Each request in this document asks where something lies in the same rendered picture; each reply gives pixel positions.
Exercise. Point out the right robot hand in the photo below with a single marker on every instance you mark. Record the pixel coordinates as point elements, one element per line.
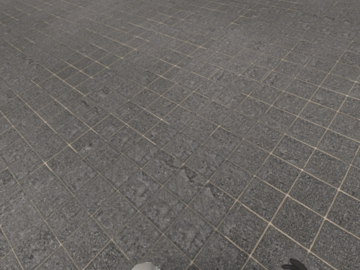
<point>296,265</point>

